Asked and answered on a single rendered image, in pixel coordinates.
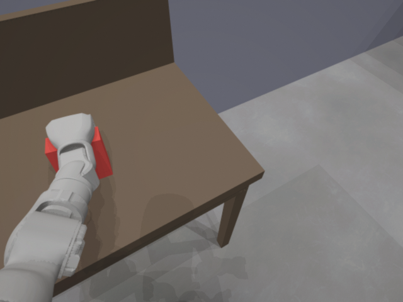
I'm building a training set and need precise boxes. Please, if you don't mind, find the sponge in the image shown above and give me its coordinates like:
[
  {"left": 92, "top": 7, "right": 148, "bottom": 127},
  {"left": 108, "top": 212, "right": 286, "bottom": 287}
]
[{"left": 45, "top": 126, "right": 113, "bottom": 179}]

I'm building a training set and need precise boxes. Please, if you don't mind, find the robot left upper arm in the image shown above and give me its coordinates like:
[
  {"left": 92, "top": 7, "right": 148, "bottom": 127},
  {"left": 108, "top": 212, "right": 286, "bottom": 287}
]
[{"left": 0, "top": 211, "right": 87, "bottom": 302}]

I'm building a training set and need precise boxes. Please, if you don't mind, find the left robot forearm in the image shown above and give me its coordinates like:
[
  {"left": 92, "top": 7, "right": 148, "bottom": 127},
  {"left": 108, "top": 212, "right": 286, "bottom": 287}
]
[{"left": 4, "top": 140, "right": 99, "bottom": 266}]

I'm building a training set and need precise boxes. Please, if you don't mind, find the robot left hand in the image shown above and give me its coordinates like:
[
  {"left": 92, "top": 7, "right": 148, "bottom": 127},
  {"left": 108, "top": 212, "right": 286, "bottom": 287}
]
[{"left": 45, "top": 113, "right": 96, "bottom": 150}]

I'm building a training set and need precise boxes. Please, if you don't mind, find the table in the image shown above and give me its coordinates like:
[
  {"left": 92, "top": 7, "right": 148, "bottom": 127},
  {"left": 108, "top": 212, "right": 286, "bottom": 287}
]
[{"left": 0, "top": 0, "right": 265, "bottom": 297}]

